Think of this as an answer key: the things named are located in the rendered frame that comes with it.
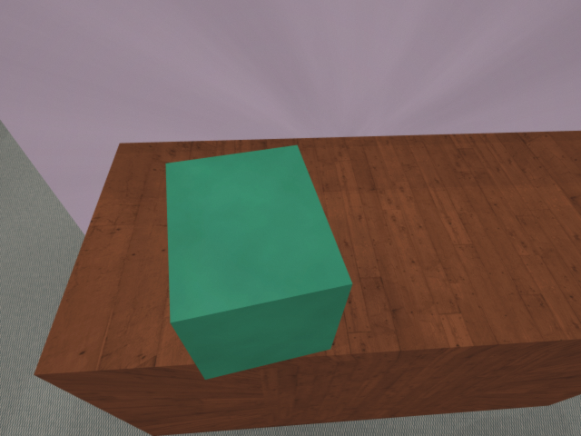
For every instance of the pedestal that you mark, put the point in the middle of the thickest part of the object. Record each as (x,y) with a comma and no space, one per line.
(464,252)

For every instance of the carton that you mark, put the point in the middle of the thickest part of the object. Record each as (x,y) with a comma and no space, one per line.
(255,274)

